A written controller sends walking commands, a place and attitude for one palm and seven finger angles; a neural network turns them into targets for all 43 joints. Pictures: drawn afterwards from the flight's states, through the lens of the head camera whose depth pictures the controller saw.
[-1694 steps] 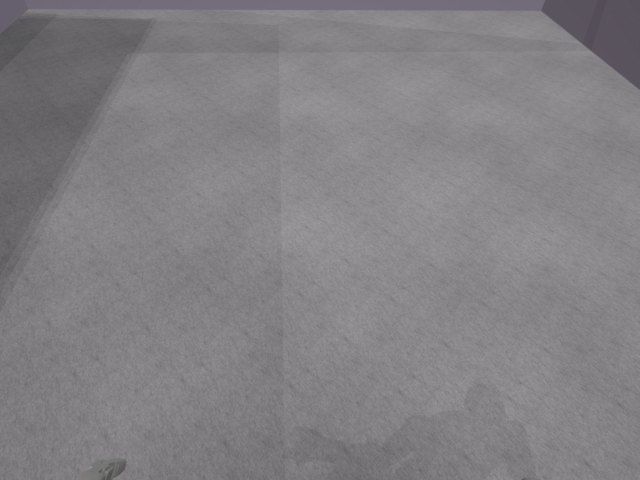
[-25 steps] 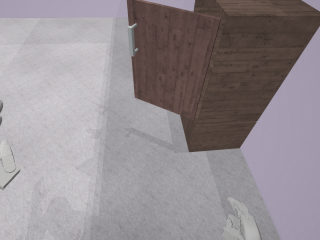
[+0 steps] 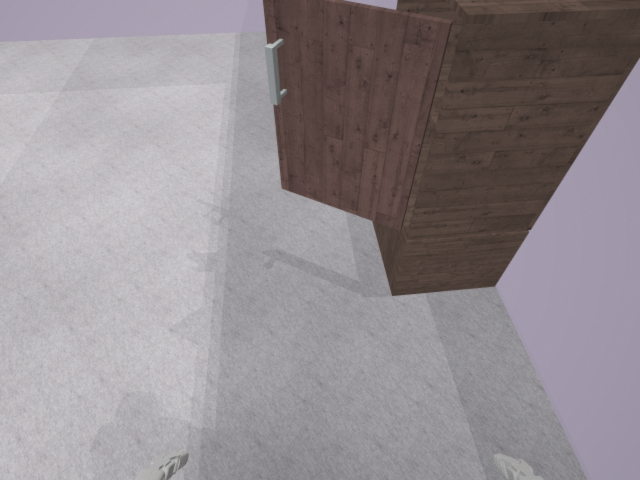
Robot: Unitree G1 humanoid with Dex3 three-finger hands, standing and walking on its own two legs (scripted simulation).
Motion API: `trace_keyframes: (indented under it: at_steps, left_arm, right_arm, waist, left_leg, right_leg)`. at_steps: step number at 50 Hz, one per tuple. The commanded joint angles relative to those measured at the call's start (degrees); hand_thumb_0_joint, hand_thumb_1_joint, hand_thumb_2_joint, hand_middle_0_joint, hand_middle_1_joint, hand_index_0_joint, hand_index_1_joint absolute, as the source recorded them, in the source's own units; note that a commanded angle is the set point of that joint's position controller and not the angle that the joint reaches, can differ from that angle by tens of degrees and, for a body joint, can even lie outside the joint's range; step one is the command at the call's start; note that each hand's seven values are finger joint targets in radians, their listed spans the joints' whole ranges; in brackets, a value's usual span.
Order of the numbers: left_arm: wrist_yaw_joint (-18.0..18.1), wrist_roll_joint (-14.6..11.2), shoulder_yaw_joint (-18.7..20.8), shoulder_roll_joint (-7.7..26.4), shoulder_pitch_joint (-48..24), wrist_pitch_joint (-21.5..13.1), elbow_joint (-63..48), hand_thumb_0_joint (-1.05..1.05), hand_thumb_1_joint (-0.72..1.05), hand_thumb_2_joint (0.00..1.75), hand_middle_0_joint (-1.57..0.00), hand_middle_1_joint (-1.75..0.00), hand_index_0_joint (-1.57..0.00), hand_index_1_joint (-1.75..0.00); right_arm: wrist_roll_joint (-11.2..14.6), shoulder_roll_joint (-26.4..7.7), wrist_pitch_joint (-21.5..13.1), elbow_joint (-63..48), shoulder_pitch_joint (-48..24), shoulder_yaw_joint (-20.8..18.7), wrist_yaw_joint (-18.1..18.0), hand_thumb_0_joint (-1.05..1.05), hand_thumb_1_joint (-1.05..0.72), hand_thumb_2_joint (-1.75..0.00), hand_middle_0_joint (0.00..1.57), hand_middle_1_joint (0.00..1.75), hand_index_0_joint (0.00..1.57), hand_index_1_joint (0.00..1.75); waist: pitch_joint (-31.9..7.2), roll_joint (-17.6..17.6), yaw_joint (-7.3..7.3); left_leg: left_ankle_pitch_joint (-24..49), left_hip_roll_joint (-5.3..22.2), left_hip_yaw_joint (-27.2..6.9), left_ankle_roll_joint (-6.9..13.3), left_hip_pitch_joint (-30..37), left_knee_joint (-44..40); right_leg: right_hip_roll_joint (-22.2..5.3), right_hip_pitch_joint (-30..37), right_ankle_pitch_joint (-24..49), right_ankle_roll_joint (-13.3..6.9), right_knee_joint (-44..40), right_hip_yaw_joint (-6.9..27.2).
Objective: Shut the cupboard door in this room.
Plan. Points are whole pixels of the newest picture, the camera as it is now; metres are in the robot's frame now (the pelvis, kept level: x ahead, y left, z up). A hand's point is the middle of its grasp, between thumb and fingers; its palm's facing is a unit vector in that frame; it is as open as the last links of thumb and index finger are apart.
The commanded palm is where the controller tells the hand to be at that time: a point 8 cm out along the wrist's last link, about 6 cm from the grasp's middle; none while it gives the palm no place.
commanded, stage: let the arm hang, fingers relaxed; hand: left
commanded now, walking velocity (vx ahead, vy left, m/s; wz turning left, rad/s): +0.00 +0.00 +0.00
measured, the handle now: (277, 72) +0.99 +0.12 +0.01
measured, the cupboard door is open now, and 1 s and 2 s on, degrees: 57 57 57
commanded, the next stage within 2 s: look to check the result in 0.84 s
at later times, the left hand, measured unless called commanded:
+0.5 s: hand out of the picture -0.04 +0.19 -0.16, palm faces +0.02 -0.98 -0.21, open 7.3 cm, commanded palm none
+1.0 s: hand out of the picture -0.01 +0.18 -0.16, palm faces +0.02 -0.98 -0.19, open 7.4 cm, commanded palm none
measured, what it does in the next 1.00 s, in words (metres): stands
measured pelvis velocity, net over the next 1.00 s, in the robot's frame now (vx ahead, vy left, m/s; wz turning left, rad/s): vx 0.00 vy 0.01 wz -0.02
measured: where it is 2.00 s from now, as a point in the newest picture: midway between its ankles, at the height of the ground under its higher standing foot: outside the picture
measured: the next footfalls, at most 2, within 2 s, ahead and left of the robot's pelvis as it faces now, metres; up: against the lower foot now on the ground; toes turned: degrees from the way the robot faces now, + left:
none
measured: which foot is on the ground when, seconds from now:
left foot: down 0.00-1.00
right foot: down 0.00-1.00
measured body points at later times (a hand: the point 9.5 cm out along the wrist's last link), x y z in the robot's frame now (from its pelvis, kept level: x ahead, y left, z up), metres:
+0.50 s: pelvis +0.00 +0.01 +0.01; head +0.00 +0.00 +0.46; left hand -0.04 +0.24 -0.14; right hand -0.03 -0.20 -0.15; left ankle +0.04 +0.12 -0.73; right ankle +0.00 -0.11 -0.73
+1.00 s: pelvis +0.00 +0.01 +0.01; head +0.01 +0.01 +0.46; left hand -0.01 +0.23 -0.15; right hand -0.02 -0.21 -0.15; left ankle +0.04 +0.12 -0.73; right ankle +0.00 -0.11 -0.73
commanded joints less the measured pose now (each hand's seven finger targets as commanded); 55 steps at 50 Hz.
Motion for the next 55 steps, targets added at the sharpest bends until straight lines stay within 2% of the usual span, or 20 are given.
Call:
trace_keyframes:
  at_steps: [1,3,5,7,9,12,19,30,35,36,40,43,47,51,55]
  left_arm:
    - [1.3,-0.2,3.1,9.1,1.3,-3.3,3.7,0.0,0.9,0.9,-0.2,-0.3,-0.2,-0.3]
    - [1.4,-0.1,3.9,6.2,2.8,-3.2,7.5,0.0,0.9,0.9,-0.2,-0.3,-0.2,-0.3]
    - [1.3,-0.2,3.8,6.2,3.3,-3.2,10.5,0.0,0.9,0.9,-0.2,-0.3,-0.2,-0.3]
    - [1.3,-0.3,3.7,5.9,3.8,-3.3,13.0,0.0,0.9,0.9,-0.2,-0.3,-0.2,-0.3]
    - [1.3,-0.4,3.4,5.3,4.2,-3.5,15.2,0.0,0.9,0.9,-0.2,-0.3,-0.2,-0.3]
    - [1.4,-0.4,3.3,4.4,5.8,-3.7,17.9,0.0,0.9,0.9,-0.2,-0.3,-0.2,-0.3]
    - [1.9,-0.5,2.9,2.4,8.3,-3.8,21.3,0.0,0.9,0.9,-0.2,-0.3,-0.2,-0.3]
    - [2.3,-0.3,3.2,0.6,9.7,-3.8,21.9,0.0,0.9,0.9,-0.2,-0.3,-0.2,-0.3]
    - [2.3,-0.3,3.3,0.3,9.4,-3.9,21.5,0.0,0.9,0.9,-0.2,-0.3,-0.2,-0.3]
    - [2.3,-0.2,3.3,0.6,9.6,-4.0,21.6,0.0,0.9,0.9,-0.2,-0.3,-0.2,-0.3]
    - [2.2,-0.2,3.4,0.7,9.0,-4.0,21.5,0.0,0.9,0.9,-0.2,-0.3,-0.2,-0.3]
    - [2.2,-0.3,3.4,1.0,8.6,-4.1,21.4,0.0,0.9,0.9,-0.2,-0.3,-0.2,-0.3]
    - [2.2,-0.3,3.4,1.5,8.3,-4.2,21.2,0.0,0.9,0.9,-0.2,-0.3,-0.2,-0.3]
    - [2.1,-0.3,3.6,2.5,8.1,-4.4,21.1,0.0,0.9,0.9,-0.2,-0.3,-0.2,-0.3]
    - [2.0,-0.4,3.5,2.7,7.1,-4.3,21.2,0.0,0.9,0.9,-0.2,-0.3,-0.2,-0.3]
  right_arm:
    - [-0.1,-4.7,-0.3,1.1,1.5,-1.1,-0.8,0.0,-0.9,-0.9,0.2,0.3,0.2,0.3]
    - [-0.3,-2.4,0.0,3.5,2.4,-1.4,-1.2,0.0,-0.9,-0.9,0.2,0.3,0.2,0.3]
    - [-0.2,-1.5,0.3,5.7,3.9,-1.6,-1.3,0.0,-0.9,-0.9,0.2,0.3,0.2,0.3]
    - [0.0,-1.0,0.4,7.4,6.0,-1.8,-1.5,0.0,-0.9,-0.9,0.2,0.3,0.2,0.3]
    - [0.0,-0.4,0.3,9.1,8.0,-2.0,-1.6,0.0,-0.9,-0.9,0.2,0.3,0.2,0.3]
    - [0.3,0.3,-0.2,11.1,10.3,-2.1,-1.9,0.0,-0.9,-0.9,0.2,0.3,0.2,0.3]
    - [0.4,2.3,-0.2,14.3,13.1,-1.9,-2.2,0.0,-0.9,-0.9,0.2,0.3,0.2,0.3]
    - [0.3,4.3,-0.4,15.4,14.2,-1.9,-2.3,0.0,-0.9,-0.9,0.2,0.3,0.2,0.3]
    - [0.3,4.5,-0.7,15.3,13.9,-1.9,-2.3,0.0,-0.9,-0.9,0.2,0.3,0.2,0.3]
    - [0.5,4.2,-0.6,15.1,14.1,-2.0,-2.4,0.0,-0.9,-0.9,0.2,0.3,0.2,0.3]
    - [0.4,4.1,-0.7,15.0,13.8,-2.1,-2.3,0.0,-0.9,-0.9,0.2,0.3,0.2,0.3]
    - [0.4,4.0,-0.6,15.0,13.8,-2.1,-2.3,0.0,-0.9,-0.9,0.2,0.3,0.2,0.3]
    - [0.5,3.5,-0.6,14.9,13.2,-2.1,-2.2,0.0,-0.9,-0.9,0.2,0.3,0.2,0.3]
    - [0.6,2.2,-0.8,14.8,12.7,-2.2,-2.3,0.0,-0.9,-0.9,0.2,0.3,0.2,0.3]
    - [0.5,2.1,-0.7,15.0,11.8,-2.2,-2.2,0.0,-0.9,-0.9,0.2,0.3,0.2,0.3]
  waist:
    - [-6.3,4.1,2.15]
    - [-4.3,7.7,2.37]
    - [-2.1,9.2,2.28]
    - [-1.2,5.4,2.07]
    - [-0.6,4.1,1.82]
    - [-1.3,1.2,1.96]
    - [2.0,-1.7,1.92]
    - [3.8,0.8,2.1]
    - [3.2,2.1,2.09]
    - [3.4,1.3,2.12]
    - [3.4,1.8,2.0]
    - [3.1,-0.5,1.77]
    - [2.4,0.8,1.74]
    - [1.6,0.0,1.94]
    - [2.5,0.0,1.72]
  left_leg:
    - [8.7,4.6,-6.0,1.0,5.5,-7.9]
    - [1.6,4.2,-5.7,0.9,4.3,-9.7]
    - [-4.7,3.8,-5.7,0.8,2.5,-11.7]
    - [-4.9,4.0,-5.6,0.8,3.4,-11.8]
    - [-5.2,4.1,-5.6,1.0,4.1,-12.4]
    - [-2.4,4.7,-5.8,1.4,5.4,-13.0]
    - [-2.6,4.6,-5.1,1.6,5.5,-14.0]
    - [-4.1,4.2,-5.0,1.7,4.3,-15.1]
    - [-2.9,4.3,-4.9,1.6,4.7,-15.2]
    - [-2.3,4.3,-4.8,1.5,4.9,-14.9]
    - [-2.8,4.2,-4.8,1.5,4.8,-15.1]
    - [-1.3,4.1,-4.4,1.4,5.9,-14.1]
    - [0.2,4.3,-4.2,1.4,6.8,-13.8]
    - [2.2,4.5,-4.3,1.5,7.5,-13.5]
    - [1.1,4.4,-4.3,1.4,7.6,-13.8]
  right_leg:
    - [-4.1,4.4,6.5,-1.4,-10.7,6.0]
    - [-3.9,4.1,2.8,-1.8,-13.5,6.2]
    - [-3.7,3.8,0.1,-2.1,-15.2,6.4]
    - [-3.9,3.0,-0.5,-2.2,-16.7,6.5]
    - [-3.9,2.1,-1.4,-2.1,-17.3,6.4]
    - [-3.6,3.1,1.7,-1.9,-16.7,5.6]
    - [-3.5,1.2,0.5,-1.6,-16.9,5.7]
    - [-3.1,0.4,1.5,-1.3,-15.8,5.4]
    - [-3.1,1.2,3.6,-1.3,-15.5,5.3]
    - [-3.0,1.1,3.6,-1.3,-15.7,5.4]
    - [-3.2,1.4,3.6,-1.2,-15.9,5.4]
    - [-3.5,0.8,2.9,-1.3,-16.5,5.7]
    - [-3.7,1.1,3.7,-1.3,-16.5,5.6]
    - [-3.6,2.1,5.0,-1.4,-16.5,5.7]
    - [-3.9,1.6,3.7,-1.4,-17.1,5.9]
